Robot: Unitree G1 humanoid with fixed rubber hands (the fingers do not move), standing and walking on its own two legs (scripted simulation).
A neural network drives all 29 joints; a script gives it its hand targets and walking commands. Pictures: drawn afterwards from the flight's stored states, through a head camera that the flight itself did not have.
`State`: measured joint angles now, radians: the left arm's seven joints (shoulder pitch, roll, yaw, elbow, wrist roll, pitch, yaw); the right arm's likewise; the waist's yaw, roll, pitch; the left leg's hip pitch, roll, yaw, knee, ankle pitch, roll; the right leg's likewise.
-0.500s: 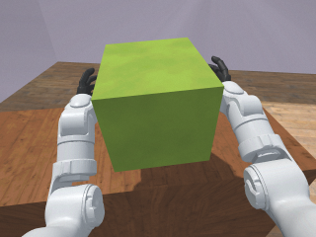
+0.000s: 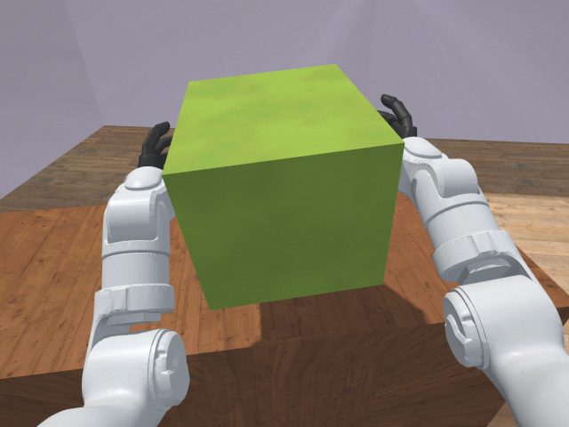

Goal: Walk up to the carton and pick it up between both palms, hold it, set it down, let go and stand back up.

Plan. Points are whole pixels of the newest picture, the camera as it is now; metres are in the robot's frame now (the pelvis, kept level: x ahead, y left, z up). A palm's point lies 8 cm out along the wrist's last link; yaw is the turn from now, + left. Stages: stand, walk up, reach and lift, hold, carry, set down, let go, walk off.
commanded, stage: hold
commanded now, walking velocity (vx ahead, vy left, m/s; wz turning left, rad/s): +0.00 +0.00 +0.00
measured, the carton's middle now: (278, 175) +0.41 +0.00 +0.22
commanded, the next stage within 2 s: none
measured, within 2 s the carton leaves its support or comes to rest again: neither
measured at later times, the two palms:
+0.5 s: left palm (155, 176) +0.37 +0.16 +0.25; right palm (400, 147) +0.37 -0.17 +0.28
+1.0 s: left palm (152, 175) +0.37 +0.17 +0.25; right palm (398, 144) +0.37 -0.16 +0.28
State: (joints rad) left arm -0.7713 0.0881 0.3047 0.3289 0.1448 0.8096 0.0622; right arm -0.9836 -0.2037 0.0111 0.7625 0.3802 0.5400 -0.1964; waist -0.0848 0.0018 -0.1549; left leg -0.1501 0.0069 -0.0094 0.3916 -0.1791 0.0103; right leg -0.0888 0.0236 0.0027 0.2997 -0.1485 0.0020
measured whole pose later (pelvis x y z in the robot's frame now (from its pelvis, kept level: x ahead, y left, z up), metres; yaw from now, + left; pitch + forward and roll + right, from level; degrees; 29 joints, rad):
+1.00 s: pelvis +0.00 +0.00 +0.00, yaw +0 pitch -3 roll -1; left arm -0.78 0.09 0.32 0.34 0.14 0.82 0.05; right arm -1.00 -0.21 0.03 0.75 0.40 0.58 -0.21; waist -0.08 0.01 -0.17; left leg -0.16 0.00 -0.03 0.40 -0.19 0.01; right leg -0.09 0.03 0.01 0.30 -0.15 0.00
